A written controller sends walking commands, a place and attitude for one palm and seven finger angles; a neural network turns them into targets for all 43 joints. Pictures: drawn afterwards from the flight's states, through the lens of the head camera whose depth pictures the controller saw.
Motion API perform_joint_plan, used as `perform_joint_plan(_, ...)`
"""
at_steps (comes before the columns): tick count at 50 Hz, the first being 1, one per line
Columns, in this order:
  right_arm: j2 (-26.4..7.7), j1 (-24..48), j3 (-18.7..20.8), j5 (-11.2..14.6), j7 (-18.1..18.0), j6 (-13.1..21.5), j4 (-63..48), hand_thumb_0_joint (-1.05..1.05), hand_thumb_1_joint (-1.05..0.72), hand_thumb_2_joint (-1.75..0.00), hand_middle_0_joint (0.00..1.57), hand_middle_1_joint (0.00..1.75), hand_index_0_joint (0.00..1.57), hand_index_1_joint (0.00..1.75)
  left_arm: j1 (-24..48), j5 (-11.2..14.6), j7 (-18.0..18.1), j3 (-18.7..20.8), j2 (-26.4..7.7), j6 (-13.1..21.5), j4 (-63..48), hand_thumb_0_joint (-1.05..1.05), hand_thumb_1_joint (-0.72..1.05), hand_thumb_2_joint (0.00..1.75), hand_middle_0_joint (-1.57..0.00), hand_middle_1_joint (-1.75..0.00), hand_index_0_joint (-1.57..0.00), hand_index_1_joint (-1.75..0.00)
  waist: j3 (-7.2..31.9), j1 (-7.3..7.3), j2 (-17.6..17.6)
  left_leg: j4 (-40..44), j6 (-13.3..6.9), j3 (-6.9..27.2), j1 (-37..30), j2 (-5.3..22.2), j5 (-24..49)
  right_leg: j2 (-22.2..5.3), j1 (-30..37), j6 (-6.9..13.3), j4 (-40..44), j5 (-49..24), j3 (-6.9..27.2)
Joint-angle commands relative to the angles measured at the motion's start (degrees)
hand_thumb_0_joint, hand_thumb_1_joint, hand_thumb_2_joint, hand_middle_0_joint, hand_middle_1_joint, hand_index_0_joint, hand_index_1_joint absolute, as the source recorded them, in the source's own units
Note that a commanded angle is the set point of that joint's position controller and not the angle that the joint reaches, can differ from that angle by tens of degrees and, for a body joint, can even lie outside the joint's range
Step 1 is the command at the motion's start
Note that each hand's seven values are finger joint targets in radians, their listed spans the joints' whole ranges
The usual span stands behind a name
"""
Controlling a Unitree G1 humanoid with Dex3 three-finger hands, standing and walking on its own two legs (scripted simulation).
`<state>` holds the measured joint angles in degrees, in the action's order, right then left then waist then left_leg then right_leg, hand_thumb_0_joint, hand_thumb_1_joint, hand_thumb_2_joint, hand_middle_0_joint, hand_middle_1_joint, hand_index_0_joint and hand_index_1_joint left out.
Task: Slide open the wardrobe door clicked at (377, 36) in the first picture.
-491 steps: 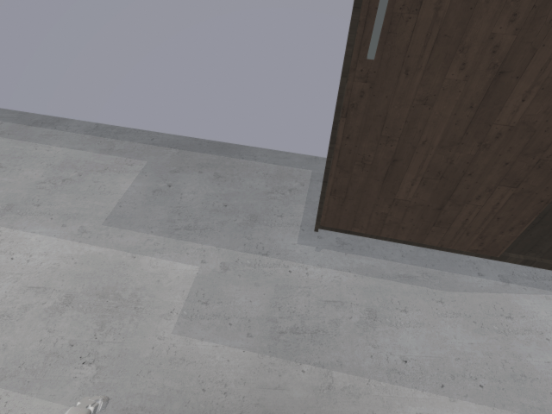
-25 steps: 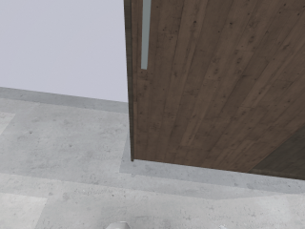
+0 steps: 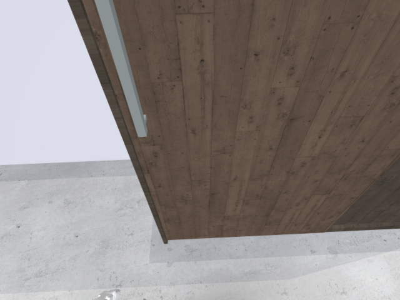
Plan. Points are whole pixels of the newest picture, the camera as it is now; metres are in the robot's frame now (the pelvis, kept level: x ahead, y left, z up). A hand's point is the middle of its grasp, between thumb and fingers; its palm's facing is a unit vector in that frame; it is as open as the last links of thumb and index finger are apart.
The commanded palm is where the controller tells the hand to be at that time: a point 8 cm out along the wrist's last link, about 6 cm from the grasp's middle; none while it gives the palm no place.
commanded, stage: come to a stop and stand still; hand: left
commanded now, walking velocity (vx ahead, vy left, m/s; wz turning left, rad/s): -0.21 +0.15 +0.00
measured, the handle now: (125, 63) +0.46 +0.14 +0.25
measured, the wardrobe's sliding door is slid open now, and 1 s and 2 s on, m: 0.00 0.00 0.00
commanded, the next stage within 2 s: look again from close up in 1.88 s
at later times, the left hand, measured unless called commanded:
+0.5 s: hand out of the picture -0.02 +0.26 -0.16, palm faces +0.06 -0.96 -0.28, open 7.4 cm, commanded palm none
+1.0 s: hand out of the picture -0.01 +0.24 -0.16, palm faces +0.01 -0.97 -0.22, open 7.3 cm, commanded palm none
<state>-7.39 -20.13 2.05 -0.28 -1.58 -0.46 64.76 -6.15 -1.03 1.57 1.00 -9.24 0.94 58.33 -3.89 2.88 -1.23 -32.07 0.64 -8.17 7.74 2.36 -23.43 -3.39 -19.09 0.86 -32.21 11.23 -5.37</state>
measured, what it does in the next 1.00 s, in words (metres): steps on the spot: left foot, then right foot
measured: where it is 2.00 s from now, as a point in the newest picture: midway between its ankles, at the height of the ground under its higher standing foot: outside the picture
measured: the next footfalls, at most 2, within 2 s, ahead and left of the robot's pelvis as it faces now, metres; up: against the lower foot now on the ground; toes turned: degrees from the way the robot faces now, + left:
left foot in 0.28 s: -0.01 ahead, +0.14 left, +0.00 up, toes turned +6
right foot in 0.46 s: +0.05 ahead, -0.06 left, +0.00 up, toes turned -1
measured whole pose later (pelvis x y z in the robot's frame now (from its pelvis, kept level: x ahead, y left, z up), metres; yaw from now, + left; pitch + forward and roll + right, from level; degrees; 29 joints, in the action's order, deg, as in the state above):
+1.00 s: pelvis -0.03 +0.06 +0.01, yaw +0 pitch -1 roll +1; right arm -10.2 -19.6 -1.1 -0.6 -1.4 0.8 62.4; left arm -15.5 -0.7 1.8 -1.0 -8.8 0.1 61.9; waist -1.6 0.5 -1.4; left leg -21.9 -3.5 -6.5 7.0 -2.8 -14.0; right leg -1.7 -14.1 0.1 -26.1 10.9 -1.2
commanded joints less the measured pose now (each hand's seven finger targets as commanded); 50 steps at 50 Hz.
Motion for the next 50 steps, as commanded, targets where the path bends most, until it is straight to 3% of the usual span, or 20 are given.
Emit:
perform_joint_plan(1,-3.97,-3.23,1.55,0.19,-0.47,-0.83,-3.03,0.00,-0.90,-0.90,0.20,0.30,0.20,0.30,-8.72,-0.04,1.29,2.88,-10.29,0.15,-0.05,0.00,0.90,0.90,-0.20,-0.30,-0.20,-0.30,9.24,-4.09,13.80,-17.49,1.13,5.86,10.77,0.05,-11.47,-19.38,14.69,12.27,8.50,-48.84,15.79)
perform_joint_plan(4,-3.50,-1.48,1.79,0.24,-0.33,-1.40,-3.75,0.00,-0.90,-0.90,0.20,0.30,0.20,0.30,-5.00,-0.54,1.77,3.69,-9.99,-0.95,-1.84,0.00,0.90,0.90,-0.20,-0.30,-0.20,-0.30,9.19,-3.95,7.28,-22.98,1.23,7.79,12.47,-0.57,-9.17,-18.08,12.06,11.79,8.97,-39.04,12.79)
perform_joint_plan(8,-2.89,-1.45,1.98,-0.21,0.32,-1.90,-5.57,0.00,-0.90,-0.90,0.20,0.30,0.20,0.30,-3.41,-1.11,1.55,4.36,-9.84,-1.57,-3.73,0.00,0.90,0.90,-0.20,-0.30,-0.20,-0.30,7.58,-3.50,11.08,-19.55,1.50,6.84,10.92,-0.91,-5.59,-15.65,5.27,9.58,12.74,-18.60,12.03)
perform_joint_plan(11,-2.41,-4.41,1.60,-0.28,0.50,-0.99,-5.48,0.00,-0.90,-0.90,0.20,0.30,0.20,0.30,-2.21,-1.05,1.31,4.53,-9.71,-1.99,-4.01,0.00,0.90,0.90,-0.20,-0.30,-0.20,-0.30,8.09,-2.04,11.72,-4.90,1.21,4.61,5.85,-1.33,1.12,-12.83,3.34,6.87,11.32,-5.69,10.85)
perform_joint_plan(12,-8.05,-4.87,2.35,0.21,0.46,0.27,-9.26,0.00,-0.90,-0.90,0.20,0.30,0.20,0.30,-4.54,-0.40,3.66,3.49,-11.74,-1.46,-4.53,0.00,0.90,0.90,-0.20,-0.30,-0.20,-0.30,18.51,1.08,2.18,2.59,1.61,1.88,4.18,-1.10,3.83,-12.72,14.38,5.58,0.71,-25.33,12.69)
perform_joint_plan(13,-5.58,-1.91,1.72,-0.38,0.42,0.67,-11.81,0.00,-0.90,-0.90,0.20,0.30,0.20,0.30,-6.19,0.29,3.34,2.91,-9.98,-2.00,-6.15,0.00,0.90,0.90,-0.20,-0.30,-0.20,-0.30,16.89,-1.57,-3.71,10.39,0.39,4.04,4.48,0.34,5.96,-8.75,10.48,3.91,-3.52,-7.36,7.58)
perform_joint_plan(14,-8.56,0.70,1.54,-1.28,0.55,0.83,-13.99,0.00,-0.90,-0.90,0.20,0.30,0.20,0.30,-6.31,0.73,2.49,1.88,-6.26,-2.45,-6.33,0.00,0.90,0.90,-0.20,-0.30,-0.20,-0.30,10.84,-2.43,-15.03,13.28,-2.33,12.07,7.37,6.76,7.41,-3.18,3.17,1.39,-6.81,5.95,2.55)
perform_joint_plan(15,-11.14,5.31,1.84,-1.62,0.55,0.06,-16.92,0.00,-0.90,-0.90,0.20,0.30,0.20,0.30,-7.22,0.43,1.57,1.87,-5.30,-3.21,-7.02,0.00,0.90,0.90,-0.20,-0.30,-0.20,-0.30,2.91,-4.00,-15.87,16.40,-5.97,17.25,15.90,11.16,1.70,0.22,-0.54,0.16,-7.88,11.15,0.48)
perform_joint_plan(16,-10.68,7.17,1.84,-1.52,0.38,0.07,-18.07,0.00,-0.90,-0.90,0.20,0.30,0.20,0.30,-5.59,-0.44,1.08,1.75,-5.82,-4.08,-6.94,0.00,0.90,0.90,-0.20,-0.30,-0.20,-0.30,-3.55,-3.01,-17.06,19.81,-6.22,18.99,20.56,10.33,-0.62,1.96,-2.08,0.05,-12.36,12.35,1.05)
perform_joint_plan(18,-10.51,9.03,1.33,-1.45,0.26,0.02,-18.67,0.00,-0.90,-0.90,0.20,0.30,0.20,0.30,-8.60,-0.40,0.35,1.72,-5.15,-3.82,-6.43,0.00,0.90,0.90,-0.20,-0.30,-0.20,-0.30,-7.08,-4.45,-8.85,18.33,-7.60,16.97,21.77,9.58,2.34,2.35,-3.01,0.19,-16.55,10.76,3.83)
perform_joint_plan(20,-10.30,7.85,0.92,-1.40,0.14,0.46,-18.49,0.00,-0.90,-0.90,0.20,0.30,0.20,0.30,-10.31,-0.28,-0.16,1.23,-4.63,-2.60,-6.11,0.00,0.90,0.90,-0.20,-0.30,-0.20,-0.30,-4.54,-4.49,-5.09,14.54,-7.73,14.29,15.45,8.90,10.62,2.04,-1.04,0.26,-9.15,8.41,3.50)
perform_joint_plan(22,-10.26,6.58,0.58,-0.86,0.03,0.91,-18.02,0.00,-0.90,-0.90,0.20,0.30,0.20,0.30,-12.19,-0.27,-0.18,0.93,-5.18,-1.33,-5.86,0.00,0.90,0.90,-0.20,-0.30,-0.20,-0.30,-1.80,-4.49,-0.47,10.91,-6.02,13.56,11.80,6.55,8.55,1.14,2.37,1.10,2.89,2.56,7.12)
perform_joint_plan(23,-9.58,5.43,0.30,-0.50,0.14,1.07,-17.79,0.00,-0.90,-0.90,0.20,0.30,0.20,0.30,-12.06,-0.26,-0.11,0.58,-6.15,-0.72,-5.68,0.00,0.90,0.90,-0.20,-0.30,-0.20,-0.30,-1.21,-3.26,1.52,10.59,-4.69,12.27,10.70,3.98,4.86,-0.85,1.90,2.35,6.50,1.65,11.14)
perform_joint_plan(24,-8.74,4.61,-0.06,-0.49,0.22,1.34,-17.21,0.00,-0.90,-0.90,0.20,0.30,0.20,0.30,-11.38,-0.25,-0.08,0.34,-6.87,-0.21,-5.66,0.00,0.90,0.90,-0.20,-0.30,-0.20,-0.30,-0.64,-2.14,-2.68,11.18,-4.07,12.17,8.23,2.33,6.16,-2.58,1.10,3.51,7.95,-1.28,13.38)
perform_joint_plan(25,-8.91,3.29,-0.05,-0.44,0.26,1.05,-16.50,0.00,-0.90,-0.90,0.20,0.30,0.20,0.30,-10.43,-0.08,-0.15,0.47,-7.91,0.16,-5.39,0.00,0.90,0.90,-0.20,-0.30,-0.20,-0.30,1.50,-1.28,4.65,10.70,-3.69,11.35,5.81,2.29,3.54,-2.38,0.11,3.54,8.55,3.37,13.95)
perform_joint_plan(26,-9.83,2.45,0.06,-0.48,0.35,0.99,-15.68,0.00,-0.90,-0.90,0.20,0.30,0.20,0.30,-9.42,-0.06,-0.14,0.24,-7.68,0.26,-5.33,0.00,0.90,0.90,-0.20,-0.30,-0.20,-0.30,0.90,-0.80,9.07,10.55,-3.74,11.10,4.60,2.09,3.21,-2.37,-1.11,3.28,9.75,6.61,13.80)
perform_joint_plan(27,-10.22,1.86,0.10,-0.50,0.43,1.10,-15.04,0.00,-0.90,-0.90,0.20,0.30,0.20,0.30,-9.29,-0.07,-0.13,0.18,-7.28,0.19,-5.35,0.00,0.90,0.90,-0.20,-0.30,-0.20,-0.30,0.41,-0.58,9.66,11.55,-3.88,11.19,3.73,2.27,3.17,-2.19,-2.15,3.08,10.49,8.85,13.59)
perform_joint_plan(30,-10.52,3.00,-0.11,-0.69,0.47,1.78,-13.78,0.00,-0.90,-0.90,0.20,0.30,0.20,0.30,-10.78,-0.11,-0.07,0.20,-6.92,-0.03,-4.77,0.00,0.90,0.90,-0.20,-0.30,-0.20,-0.30,0.28,-1.67,-0.20,16.94,-4.17,13.56,5.80,4.10,0.94,-0.52,0.81,2.16,8.27,4.94,10.62)
perform_joint_plan(34,-10.09,3.51,-0.67,-0.59,0.44,2.10,-12.53,0.00,-0.90,-0.90,0.20,0.30,0.20,0.30,-12.61,-0.21,-0.02,-0.19,-6.33,-0.03,-2.96,0.00,0.90,0.90,-0.20,-0.30,-0.20,-0.30,0.66,-2.76,0.60,18.84,-4.08,13.68,7.59,4.20,1.39,-0.90,4.84,1.77,8.02,1.69,9.39)
perform_joint_plan(50,-7.66,-1.06,-2.11,-0.43,-0.19,2.77,-4.03,0.00,-0.90,-0.90,0.20,0.30,0.20,0.30,-11.76,0.46,0.41,-0.70,-5.08,0.51,2.01,0.00,0.90,0.90,-0.20,-0.30,-0.20,-0.30,0.30,-2.91,1.17,16.68,-3.25,10.77,5.16,3.83,13.26,-2.76,8.94,2.06,9.19,-4.64,9.57)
